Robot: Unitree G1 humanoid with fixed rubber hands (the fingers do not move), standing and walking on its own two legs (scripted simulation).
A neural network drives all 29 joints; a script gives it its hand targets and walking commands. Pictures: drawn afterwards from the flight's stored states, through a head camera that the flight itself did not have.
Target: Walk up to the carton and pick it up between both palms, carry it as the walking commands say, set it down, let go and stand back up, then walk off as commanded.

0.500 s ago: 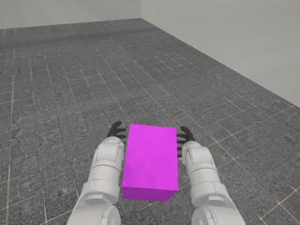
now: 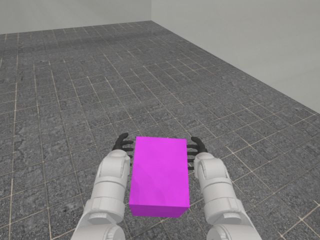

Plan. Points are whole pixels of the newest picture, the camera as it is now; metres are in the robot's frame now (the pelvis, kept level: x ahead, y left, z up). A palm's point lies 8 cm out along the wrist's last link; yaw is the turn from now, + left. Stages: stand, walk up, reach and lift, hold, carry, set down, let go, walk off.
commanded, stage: hold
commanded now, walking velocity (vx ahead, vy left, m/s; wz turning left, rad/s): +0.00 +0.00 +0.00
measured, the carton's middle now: (158, 179) +0.30 +0.00 -0.04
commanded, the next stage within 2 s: carry in 0.30 s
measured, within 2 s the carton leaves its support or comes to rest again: neither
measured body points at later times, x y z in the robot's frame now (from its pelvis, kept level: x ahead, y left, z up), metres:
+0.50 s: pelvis -0.01 -0.02 +0.00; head -0.03 -0.03 +0.45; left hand +0.32 +0.11 +0.06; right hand +0.33 -0.12 +0.05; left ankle +0.05 +0.10 -0.72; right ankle -0.01 -0.12 -0.74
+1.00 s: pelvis +0.09 +0.00 +0.00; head +0.12 +0.00 +0.45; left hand +0.40 +0.16 +0.06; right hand +0.43 -0.07 +0.06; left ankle +0.07 +0.11 -0.73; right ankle +0.02 -0.11 -0.73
